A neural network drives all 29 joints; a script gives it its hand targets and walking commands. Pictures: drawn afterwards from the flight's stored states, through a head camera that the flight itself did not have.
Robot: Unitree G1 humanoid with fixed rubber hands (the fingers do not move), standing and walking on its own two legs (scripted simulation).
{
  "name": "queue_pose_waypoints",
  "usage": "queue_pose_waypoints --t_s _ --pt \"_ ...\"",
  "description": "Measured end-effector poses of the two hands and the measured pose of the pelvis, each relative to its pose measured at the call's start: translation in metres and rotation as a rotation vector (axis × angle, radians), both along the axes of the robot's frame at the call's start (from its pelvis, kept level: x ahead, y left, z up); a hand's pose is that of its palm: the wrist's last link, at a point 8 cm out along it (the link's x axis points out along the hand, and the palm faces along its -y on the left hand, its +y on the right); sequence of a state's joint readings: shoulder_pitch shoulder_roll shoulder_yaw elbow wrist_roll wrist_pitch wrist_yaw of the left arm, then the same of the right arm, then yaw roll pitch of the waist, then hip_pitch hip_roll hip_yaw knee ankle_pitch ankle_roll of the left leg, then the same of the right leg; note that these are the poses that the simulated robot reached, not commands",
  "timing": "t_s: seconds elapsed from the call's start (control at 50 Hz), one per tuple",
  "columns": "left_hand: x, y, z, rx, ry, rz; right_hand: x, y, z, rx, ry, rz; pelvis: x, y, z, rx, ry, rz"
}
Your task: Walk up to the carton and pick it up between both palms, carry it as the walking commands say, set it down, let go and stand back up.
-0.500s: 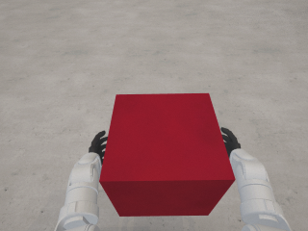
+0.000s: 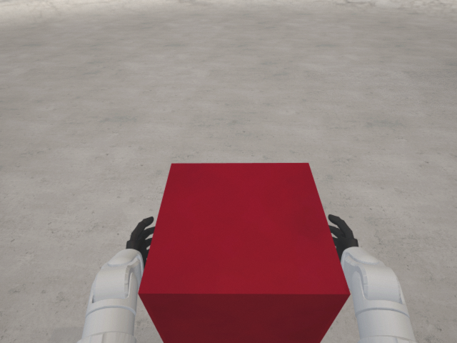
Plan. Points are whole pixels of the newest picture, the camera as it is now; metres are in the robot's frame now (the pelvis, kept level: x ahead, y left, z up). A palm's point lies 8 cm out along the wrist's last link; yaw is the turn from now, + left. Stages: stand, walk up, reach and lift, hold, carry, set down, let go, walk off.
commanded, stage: reach and lift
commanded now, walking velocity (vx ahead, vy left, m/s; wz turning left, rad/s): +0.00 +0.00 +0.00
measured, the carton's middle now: (240, 258) +0.31 -0.01 -0.02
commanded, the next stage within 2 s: hold in 1.10 s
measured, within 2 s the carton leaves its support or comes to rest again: neither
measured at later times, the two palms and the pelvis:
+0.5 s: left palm (130, 261) +0.28 +0.20 +0.03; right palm (335, 246) +0.28 -0.19 +0.04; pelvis +0.00 -0.01 +0.00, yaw -1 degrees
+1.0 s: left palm (131, 264) +0.28 +0.19 +0.03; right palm (341, 255) +0.27 -0.19 +0.03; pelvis +0.00 +0.00 +0.00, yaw -1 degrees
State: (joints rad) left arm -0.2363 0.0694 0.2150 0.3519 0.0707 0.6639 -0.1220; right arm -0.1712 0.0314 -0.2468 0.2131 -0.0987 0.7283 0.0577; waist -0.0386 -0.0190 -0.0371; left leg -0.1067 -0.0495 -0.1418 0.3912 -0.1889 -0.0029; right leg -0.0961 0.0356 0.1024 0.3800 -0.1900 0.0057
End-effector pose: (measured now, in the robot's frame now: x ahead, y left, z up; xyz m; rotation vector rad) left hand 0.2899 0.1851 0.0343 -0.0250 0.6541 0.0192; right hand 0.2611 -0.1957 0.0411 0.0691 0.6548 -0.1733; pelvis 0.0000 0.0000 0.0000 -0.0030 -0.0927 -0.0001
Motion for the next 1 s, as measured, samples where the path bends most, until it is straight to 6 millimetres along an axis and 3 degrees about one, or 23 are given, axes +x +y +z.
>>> queue_pose_waypoints --t_s 0.2,0.4,0.58,0.82,1.0 --pt "0.012 -0.010 0.008 0.041 0.024 -0.016 0.010 -0.010 0.000 -0.004 0.023 0.028 -0.017 0.005 -0.003 0.011 -0.009 -0.033" --pt "0.005 0.004 0.003 0.012 0.028 0.061 0.024 0.003 -0.001 -0.009 0.026 0.087 -0.007 -0.003 0.000 0.009 0.027 -0.024" --pt "-0.012 0.013 -0.002 0.021 0.035 0.089 0.021 0.012 -0.008 -0.004 0.034 0.118 0.003 -0.006 0.002 0.007 0.028 -0.006" --pt "-0.004 0.008 0.002 0.035 0.024 0.050 0.017 0.007 -0.005 -0.016 0.024 0.093 0.002 -0.005 0.001 0.007 0.018 -0.015" --pt "-0.012 0.008 -0.004 0.007 0.033 0.056 0.006 0.007 -0.007 -0.014 0.032 0.075 0.001 0.000 0.001 0.006 0.008 -0.023"
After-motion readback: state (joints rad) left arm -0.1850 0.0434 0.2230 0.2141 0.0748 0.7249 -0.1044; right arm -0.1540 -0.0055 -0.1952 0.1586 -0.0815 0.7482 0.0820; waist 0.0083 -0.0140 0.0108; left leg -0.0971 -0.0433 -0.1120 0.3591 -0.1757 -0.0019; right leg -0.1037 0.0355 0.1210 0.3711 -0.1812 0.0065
